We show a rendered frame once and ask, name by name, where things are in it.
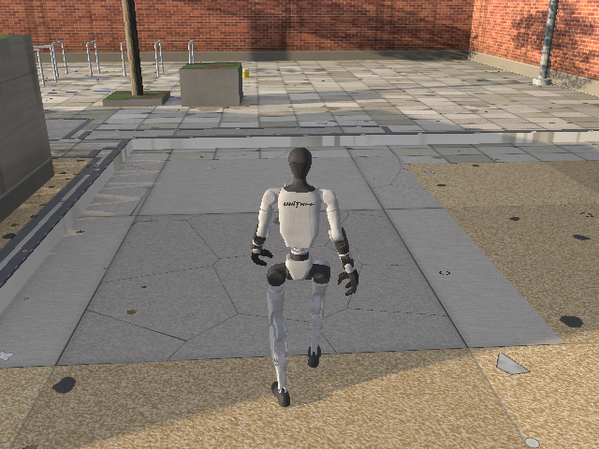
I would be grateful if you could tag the robot right hand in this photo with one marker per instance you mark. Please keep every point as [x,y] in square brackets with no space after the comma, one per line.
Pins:
[353,276]

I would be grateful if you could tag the robot right upper arm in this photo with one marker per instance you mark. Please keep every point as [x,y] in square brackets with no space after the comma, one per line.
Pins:
[329,198]

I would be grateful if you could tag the robot left upper arm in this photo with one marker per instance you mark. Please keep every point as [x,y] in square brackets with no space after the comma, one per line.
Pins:
[266,209]

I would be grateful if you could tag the robot right forearm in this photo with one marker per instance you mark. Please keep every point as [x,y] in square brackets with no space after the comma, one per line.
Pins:
[345,255]

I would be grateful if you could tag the robot left hand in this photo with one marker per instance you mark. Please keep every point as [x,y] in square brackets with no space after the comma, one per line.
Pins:
[263,253]

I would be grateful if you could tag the robot right foot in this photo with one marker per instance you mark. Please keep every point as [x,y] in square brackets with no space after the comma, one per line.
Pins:
[313,360]

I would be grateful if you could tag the robot left forearm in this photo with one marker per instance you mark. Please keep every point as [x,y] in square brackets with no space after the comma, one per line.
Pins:
[258,242]

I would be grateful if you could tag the robot left thigh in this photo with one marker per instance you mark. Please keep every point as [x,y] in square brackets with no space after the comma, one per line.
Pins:
[276,296]

